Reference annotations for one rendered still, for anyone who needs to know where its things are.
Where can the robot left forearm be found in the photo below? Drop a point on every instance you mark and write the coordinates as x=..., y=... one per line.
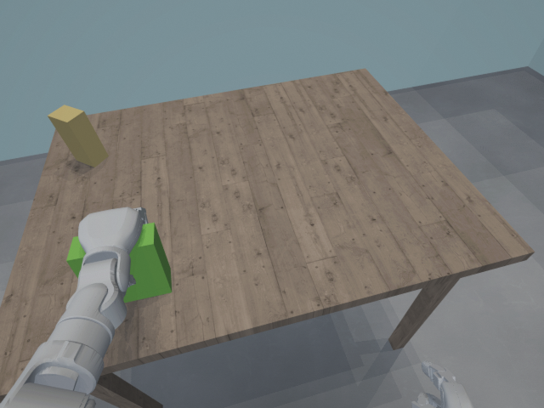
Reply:
x=72, y=358

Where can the table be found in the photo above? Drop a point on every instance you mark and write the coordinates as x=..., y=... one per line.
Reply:
x=274, y=204

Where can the robot left upper arm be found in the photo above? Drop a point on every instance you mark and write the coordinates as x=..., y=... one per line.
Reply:
x=33, y=395

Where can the robot right hand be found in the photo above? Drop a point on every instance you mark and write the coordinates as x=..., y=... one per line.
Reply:
x=452, y=394

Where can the sponge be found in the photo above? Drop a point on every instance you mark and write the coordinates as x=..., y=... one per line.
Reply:
x=149, y=265

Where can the robot left hand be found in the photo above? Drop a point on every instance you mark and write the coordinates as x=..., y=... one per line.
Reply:
x=119, y=227

